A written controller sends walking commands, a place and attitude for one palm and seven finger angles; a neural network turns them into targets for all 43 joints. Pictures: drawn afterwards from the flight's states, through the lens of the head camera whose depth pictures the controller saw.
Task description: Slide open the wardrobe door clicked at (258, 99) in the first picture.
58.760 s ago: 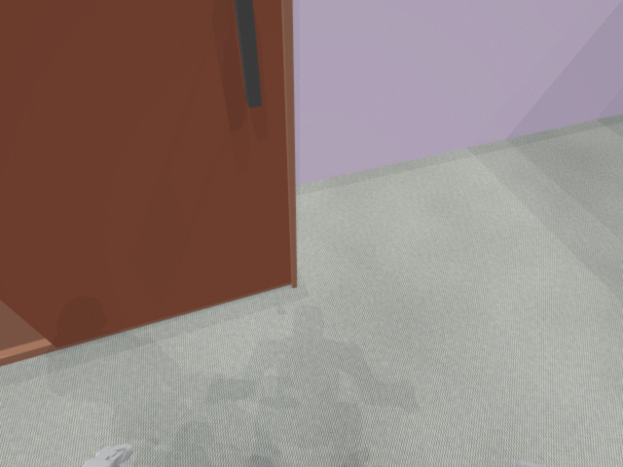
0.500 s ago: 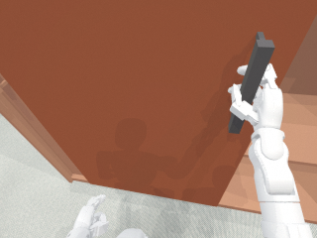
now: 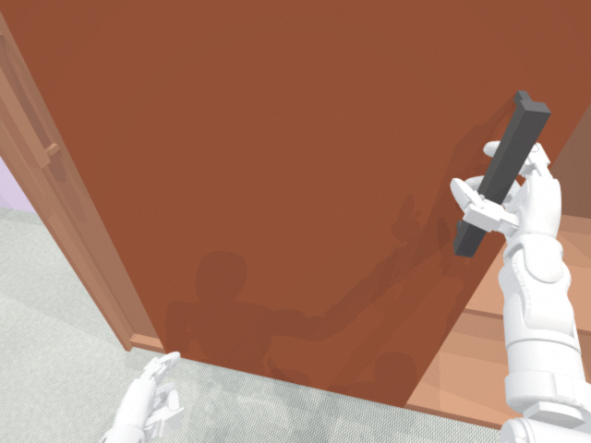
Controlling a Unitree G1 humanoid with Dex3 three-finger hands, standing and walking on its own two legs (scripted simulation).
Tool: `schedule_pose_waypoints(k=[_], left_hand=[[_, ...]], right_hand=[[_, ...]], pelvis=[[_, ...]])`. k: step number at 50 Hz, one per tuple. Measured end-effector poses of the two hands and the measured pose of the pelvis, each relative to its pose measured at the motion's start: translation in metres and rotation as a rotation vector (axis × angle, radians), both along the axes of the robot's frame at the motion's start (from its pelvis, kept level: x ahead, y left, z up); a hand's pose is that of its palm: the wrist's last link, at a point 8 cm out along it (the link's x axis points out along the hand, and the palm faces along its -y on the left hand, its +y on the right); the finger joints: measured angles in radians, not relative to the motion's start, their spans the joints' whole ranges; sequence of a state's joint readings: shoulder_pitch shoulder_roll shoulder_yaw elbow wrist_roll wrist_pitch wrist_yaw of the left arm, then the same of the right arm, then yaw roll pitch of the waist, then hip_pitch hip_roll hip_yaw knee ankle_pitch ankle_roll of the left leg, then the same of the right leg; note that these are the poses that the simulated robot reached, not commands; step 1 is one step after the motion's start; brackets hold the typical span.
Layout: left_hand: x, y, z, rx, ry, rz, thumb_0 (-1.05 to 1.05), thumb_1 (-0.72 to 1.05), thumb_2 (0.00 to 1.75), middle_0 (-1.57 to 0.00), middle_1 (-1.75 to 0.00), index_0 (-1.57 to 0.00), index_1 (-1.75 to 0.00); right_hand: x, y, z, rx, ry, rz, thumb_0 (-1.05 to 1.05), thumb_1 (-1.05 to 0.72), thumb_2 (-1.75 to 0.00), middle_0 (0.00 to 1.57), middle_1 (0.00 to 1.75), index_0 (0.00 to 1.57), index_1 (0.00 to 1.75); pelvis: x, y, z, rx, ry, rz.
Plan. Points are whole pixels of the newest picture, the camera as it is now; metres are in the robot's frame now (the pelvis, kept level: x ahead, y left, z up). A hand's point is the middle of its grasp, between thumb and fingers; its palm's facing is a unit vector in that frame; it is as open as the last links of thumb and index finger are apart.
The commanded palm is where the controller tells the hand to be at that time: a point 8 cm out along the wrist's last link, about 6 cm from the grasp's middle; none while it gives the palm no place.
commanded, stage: loosen the grip on the handle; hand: right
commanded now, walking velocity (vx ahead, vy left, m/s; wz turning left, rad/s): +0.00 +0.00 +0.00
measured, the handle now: (489, 181) +0.43 -0.24 +0.19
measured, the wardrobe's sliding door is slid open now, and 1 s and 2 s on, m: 0.62 0.62 0.62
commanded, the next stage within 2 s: slip the hand off the handle in 0.38 s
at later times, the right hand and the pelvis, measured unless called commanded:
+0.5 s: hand (484, 200) +0.39 -0.22 +0.18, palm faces +0.17 +0.98 -0.06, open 14.6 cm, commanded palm +0.36 -0.27 +0.17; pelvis +0.03 +0.03 -0.01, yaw +5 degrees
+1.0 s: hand (536, 219) +0.37 -0.28 +0.17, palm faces +0.26 +0.96 -0.06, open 14.7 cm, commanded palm +0.34 -0.32 +0.17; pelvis +0.05 -0.01 -0.01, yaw +4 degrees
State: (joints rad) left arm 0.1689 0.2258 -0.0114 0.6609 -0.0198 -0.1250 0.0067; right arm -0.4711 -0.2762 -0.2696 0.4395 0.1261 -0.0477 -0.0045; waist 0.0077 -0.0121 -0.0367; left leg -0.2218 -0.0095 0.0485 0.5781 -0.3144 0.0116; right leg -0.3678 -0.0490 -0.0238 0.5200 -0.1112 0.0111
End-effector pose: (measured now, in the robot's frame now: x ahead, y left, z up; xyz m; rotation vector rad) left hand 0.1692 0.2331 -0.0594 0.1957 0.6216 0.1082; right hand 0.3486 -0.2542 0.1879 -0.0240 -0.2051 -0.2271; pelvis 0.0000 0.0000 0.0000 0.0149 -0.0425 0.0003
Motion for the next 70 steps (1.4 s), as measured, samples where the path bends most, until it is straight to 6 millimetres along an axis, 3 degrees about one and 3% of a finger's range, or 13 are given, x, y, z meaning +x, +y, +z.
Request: schedule_pose_waypoints(k=[8, 12, 16, 20, 26, 34, 40, 48, 55, 60, 65, 70], left_hand=[[-0.077, 0.064, -0.033, 0.058, 0.157, 0.106, 0.01, 0.91, 0.89, -0.20, -0.30, -0.20, -0.30], [-0.109, 0.081, -0.048, 0.069, 0.259, 0.162, 0.02, 0.91, 0.89, -0.20, -0.30, -0.20, -0.30], [-0.120, 0.087, -0.056, 0.063, 0.299, 0.213, 0.02, 0.91, 0.89, -0.20, -0.30, -0.20, -0.30], [-0.107, 0.083, -0.060, 0.057, 0.292, 0.218, 0.02, 0.91, 0.89, -0.20, -0.30, -0.20, -0.30], [-0.055, 0.065, -0.054, 0.040, 0.201, 0.185, 0.02, 0.91, 0.89, -0.20, -0.30, -0.20, -0.30], [0.023, 0.031, -0.026, 0.028, 0.031, 0.113, 0.02, 0.91, 0.89, -0.20, -0.30, -0.20, -0.30], [0.053, 0.010, -0.006, 0.022, -0.051, 0.083, 0.01, 0.91, 0.89, -0.20, -0.30, -0.20, -0.30], [0.045, -0.007, -0.007, 0.057, -0.011, 0.056, 0.01, 0.91, 0.89, -0.20, -0.30, -0.20, -0.30], [0.017, -0.015, -0.018, 0.071, 0.058, 0.075, 0.02, 0.90, 0.89, -0.20, -0.30, -0.20, -0.30], [0.001, -0.020, -0.020, 0.050, 0.052, 0.098, 0.02, 0.90, 0.89, -0.20, -0.30, -0.20, -0.30], [-0.002, -0.023, -0.017, 0.029, 0.016, 0.089, 0.02, 0.90, 0.89, -0.20, -0.30, -0.20, -0.30], [0.005, -0.024, -0.012, 0.031, -0.022, 0.051, 0.02, 0.90, 0.89, -0.20, -0.30, -0.20, -0.30]], right_hand=[[0.000, 0.002, -0.003, -0.097, -0.041, -0.054, 0.00, 0.22, -0.37, 0.41, 1.37, 0.18, 1.29], [0.003, 0.000, -0.004, -0.123, -0.052, -0.011, 0.00, 0.40, -0.28, 0.38, 1.32, 0.19, 1.28], [0.007, -0.003, -0.005, -0.106, -0.049, 0.022, 0.00, 0.49, -0.24, 0.34, 1.27, 0.22, 1.24], [0.008, -0.008, -0.006, -0.086, -0.059, 0.042, -0.01, 0.53, -0.22, 0.38, 1.27, 0.24, 1.20], [0.009, -0.013, -0.007, -0.075, -0.076, 0.067, -0.01, 0.55, -0.20, 0.43, 1.23, 0.25, 1.17], [0.010, -0.022, -0.005, -0.064, -0.067, 0.116, -0.01, 0.56, -0.20, 0.51, 1.20, 0.26, 1.15], [0.006, -0.037, -0.011, -0.038, -0.034, 0.073, -0.01, 0.56, -0.20, 0.49, 1.18, 0.26, 1.15], [-0.012, -0.071, -0.021, -0.063, -0.021, -0.041, -0.01, 0.56, -0.20, 0.36, 1.17, 0.26, 1.15], [-0.014, -0.075, -0.008, -0.086, -0.074, 0.024, -0.01, 0.56, -0.20, 0.28, 1.15, 0.26, 1.15], [-0.017, -0.065, -0.010, -0.075, -0.041, 0.069, -0.01, 0.56, -0.20, 0.26, 1.15, 0.26, 1.15], [-0.042, -0.051, -0.015, -0.077, -0.045, 0.074, -0.01, 0.56, -0.20, 0.25, 1.15, 0.26, 1.15], [-0.075, -0.054, -0.015, -0.083, -0.075, 0.000, -0.01, 0.56, -0.20, 0.25, 1.15, 0.26, 1.15]], pelvis=[[-0.014, 0.028, -0.011, -0.016, 0.011, 0.022], [-0.013, 0.037, -0.013, -0.018, 0.035, 0.044], [-0.003, 0.040, -0.013, -0.021, 0.053, 0.067], [0.010, 0.039, -0.013, -0.021, 0.068, 0.077], [0.028, 0.032, -0.014, -0.023, 0.085, 0.082], [0.044, 0.015, -0.010, -0.023, 0.099, 0.082], [0.050, 0.003, -0.008, -0.017, 0.095, 0.087], [0.048, -0.010, -0.008, 0.002, 0.076, 0.074], [0.041, -0.020, -0.008, 0.013, 0.058, 0.067], [0.036, -0.026, -0.007, 0.011, 0.051, 0.076], [0.034, -0.027, -0.006, 0.005, 0.040, 0.090], [0.028, -0.023, -0.007, 0.004, 0.021, 0.084]])
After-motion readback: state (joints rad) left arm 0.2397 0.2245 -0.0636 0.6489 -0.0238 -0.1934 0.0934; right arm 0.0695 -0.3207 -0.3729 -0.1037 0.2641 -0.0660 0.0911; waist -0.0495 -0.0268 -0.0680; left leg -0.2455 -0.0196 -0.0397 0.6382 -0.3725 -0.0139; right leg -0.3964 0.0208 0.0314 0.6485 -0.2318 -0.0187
